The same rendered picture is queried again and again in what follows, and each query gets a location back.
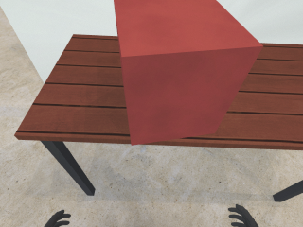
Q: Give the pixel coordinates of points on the robot right hand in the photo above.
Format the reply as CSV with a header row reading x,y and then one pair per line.
x,y
245,217

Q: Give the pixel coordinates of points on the robot left hand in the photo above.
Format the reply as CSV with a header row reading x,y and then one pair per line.
x,y
58,216

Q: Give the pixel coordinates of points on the carton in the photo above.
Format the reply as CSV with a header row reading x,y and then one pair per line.
x,y
182,63

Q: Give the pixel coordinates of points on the table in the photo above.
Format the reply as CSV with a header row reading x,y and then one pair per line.
x,y
83,100

